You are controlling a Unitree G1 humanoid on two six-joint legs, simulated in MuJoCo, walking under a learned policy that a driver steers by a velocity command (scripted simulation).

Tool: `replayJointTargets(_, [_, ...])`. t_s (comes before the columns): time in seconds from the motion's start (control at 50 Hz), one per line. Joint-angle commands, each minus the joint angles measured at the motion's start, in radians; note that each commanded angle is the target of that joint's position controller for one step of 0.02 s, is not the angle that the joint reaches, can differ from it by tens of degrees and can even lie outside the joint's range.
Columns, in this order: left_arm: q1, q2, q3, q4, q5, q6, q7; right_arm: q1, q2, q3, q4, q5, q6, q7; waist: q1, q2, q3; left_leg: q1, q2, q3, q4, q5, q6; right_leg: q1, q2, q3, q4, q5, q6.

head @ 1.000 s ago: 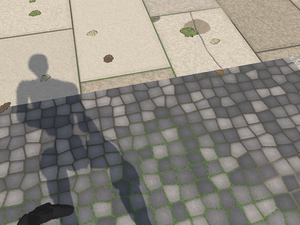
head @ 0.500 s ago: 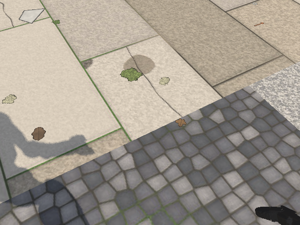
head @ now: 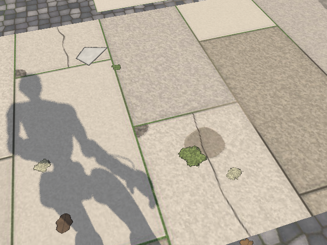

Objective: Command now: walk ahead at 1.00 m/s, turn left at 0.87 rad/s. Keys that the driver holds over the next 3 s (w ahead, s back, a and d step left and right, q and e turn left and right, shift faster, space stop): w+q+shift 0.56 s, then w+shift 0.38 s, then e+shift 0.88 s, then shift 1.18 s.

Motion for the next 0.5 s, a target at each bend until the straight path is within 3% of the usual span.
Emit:
replayJointTargets(0.02, [0.193, 0.096, 0.042, 0.031, -0.015, -0.019, 0.003, -0.102, -0.001, 0.012, -0.126, -0.029, 0.018, 0.028, 0.088, -0.133, 0.024, -0.430, 0.130, -0.024, 0.057, 0.044, -0.009, 0.332, -0.288, 0.315, -0.325, -0.022, -0.126])
replayJointTargets(0.06, [0.227, 0.071, 0.038, 0.072, -0.038, -0.035, -0.008, -0.180, 0.017, 0.021, -0.174, -0.030, 0.039, 0.040, 0.072, -0.134, 0.043, -0.484, 0.149, -0.008, 0.046, 0.063, -0.012, 0.340, -0.277, 0.190, -0.340, 0.189, -0.106])
replayJointTargets(0.08, [0.225, 0.069, 0.038, 0.080, -0.041, -0.039, -0.011, -0.218, 0.016, 0.025, -0.199, -0.032, 0.043, 0.046, 0.064, -0.124, 0.045, -0.495, 0.149, 0.006, 0.029, 0.101, -0.012, 0.335, -0.267, 0.127, -0.353, 0.266, -0.098])
replayJointTargets(0.12, [0.189, 0.085, 0.041, 0.089, -0.039, -0.048, -0.009, -0.283, 0.011, 0.036, -0.246, -0.031, 0.040, 0.060, 0.036, -0.130, 0.070, -0.464, 0.147, 0.032, -0.071, 0.216, -0.009, 0.286, -0.230, -0.006, -0.388, 0.367, -0.079])
replayJointTargets(0.18, [0.185, 0.127, 0.047, 0.106, -0.038, -0.051, -0.006, -0.384, 0.002, 0.053, -0.281, -0.028, 0.038, 0.083, 0.035, -0.071, 0.131, -0.294, 0.102, 0.152, -0.352, 0.357, 0.021, 0.215, -0.173, -0.173, -0.448, 0.497, -0.047])
replayJointTargets(0.22, [0.246, 0.178, 0.056, 0.118, -0.038, -0.047, 0.000, -0.396, -0.016, 0.053, -0.275, -0.028, 0.036, 0.084, 0.037, -0.072, 0.105, -0.160, 0.016, 0.246, -0.444, 0.356, 0.056, 0.280, -0.169, -0.220, -0.360, 0.937, -0.025])
replayJointTargets(0.24, [0.264, 0.214, 0.064, 0.116, -0.037, -0.036, 0.007, -0.352, -0.034, 0.049, -0.261, -0.028, 0.035, 0.079, 0.007, -0.104, 0.070, -0.102, -0.022, 0.264, -0.459, 0.314, 0.072, 0.332, -0.184, -0.223, -0.266, 1.144, -0.018])
replayJointTargets(0.26, [0.257, 0.249, 0.073, 0.108, -0.033, -0.020, 0.015, -0.260, -0.062, 0.039, -0.238, -0.028, 0.033, 0.072, -0.054, -0.130, 0.010, 0.002, -0.050, 0.257, -0.469, 0.266, 0.092, 0.354, -0.209, -0.217, -0.120, 1.272, -0.016])
replayJointTargets(0.28, [0.223, 0.277, 0.082, 0.094, -0.027, -0.001, 0.021, -0.092, -0.099, 0.019, -0.191, -0.028, 0.030, 0.061, -0.143, -0.149, -0.075, 0.183, -0.074, 0.230, -0.468, 0.218, 0.119, 0.321, -0.235, -0.200, 0.098, 1.333, -0.026])
replayJointTargets(0.3, [0.182, 0.276, 0.083, 0.070, -0.022, 0.013, 0.018, 0.127, -0.148, -0.010, -0.119, -0.029, 0.025, 0.040, -0.232, -0.122, -0.167, 0.457, -0.084, 0.163, -0.527, 0.186, 0.158, 0.184, -0.232, -0.181, 0.407, 1.196, -0.035])
replayJointTargets(0.32, [0.203, 0.203, 0.070, 0.074, -0.007, 0.017, -0.001, 0.123, -0.199, -0.037, -0.091, -0.017, 0.031, 0.011, -0.174, 0.022, -0.136, 0.613, -0.011, 0.028, -0.566, 0.103, 0.185, -0.067, -0.081, -0.171, 0.780, 0.246, -0.020])
replayJointTargets(0.34, [0.292, 0.109, 0.042, -0.025, -0.012, 0.005, -0.007, 0.018, -0.329, -0.059, -0.141, -0.038, 0.052, 0.002, -0.015, 0.230, -0.215, 0.826, 0.228, -0.475, -0.637, 0.226, 0.337, -0.434, 0.035, -0.084, 1.157, -0.300, 0.033])
replayJointTargets(0.36, [0.164, 0.174, 0.040, -0.094, -0.019, -0.021, -0.007, 0.070, -0.324, -0.068, -0.176, -0.027, 0.061, -0.007, -0.102, 0.084, -0.325, 0.867, 0.286, -0.718, -0.855, -0.007, 0.395, -0.570, 0.024, 0.108, 1.162, -0.208, 0.026])
replayJointTargets(0.38, [0.099, 0.184, 0.035, -0.105, -0.021, -0.036, -0.007, 0.041, -0.280, -0.061, -0.157, -0.018, 0.056, -0.018, -0.073, -0.023, -0.164, 0.712, 0.285, -0.711, -0.965, -0.073, 0.349, -0.593, -0.031, 0.132, 1.044, -0.139, 0.018])
replayJointTargets(0.4, [0.105, 0.180, 0.031, -0.091, -0.018, -0.037, -0.006, 0.003, -0.230, -0.047, -0.144, -0.016, 0.046, -0.023, -0.005, -0.100, -0.035, 0.519, 0.250, -0.630, -0.988, -0.013, 0.305, -0.530, -0.069, 0.122, 0.926, -0.105, 0.019])
replayJointTargets(0.44, [0.147, 0.163, 0.023, -0.076, 0.012, 0.004, -0.005, -0.052, -0.179, -0.025, -0.144, -0.011, 0.015, -0.030, 0.087, -0.128, 0.045, 0.238, 0.167, -0.484, -0.995, 0.145, 0.283, -0.371, -0.109, 0.128, 0.794, -0.151, 0.047])
replayJointTargets(0.46, [0.152, 0.154, 0.022, -0.076, 0.016, 0.028, -0.005, -0.059, -0.155, -0.015, -0.143, -0.009, 0.002, -0.027, 0.109, -0.127, 0.060, 0.142, 0.134, -0.434, -1.009, 0.170, 0.281, -0.321, -0.122, 0.123, 0.727, -0.188, 0.062])
replayJointTargets(0.5, [0.058, 0.122, 0.012, -0.122, 0.012, 0.046, -0.012, -0.066, -0.153, -0.014, -0.140, -0.005, -0.020, -0.020, 0.104, -0.097, 0.103, 0.000, 0.074, -0.357, -1.051, 0.196, 0.267, -0.264, -0.129, 0.084, 0.540, -0.120, 0.080])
